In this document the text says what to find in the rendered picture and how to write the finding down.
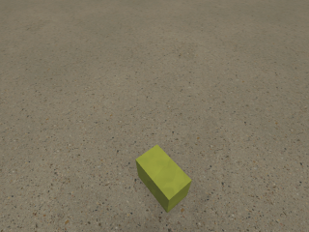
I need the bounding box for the carton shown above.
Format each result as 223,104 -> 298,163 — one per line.
135,144 -> 192,213

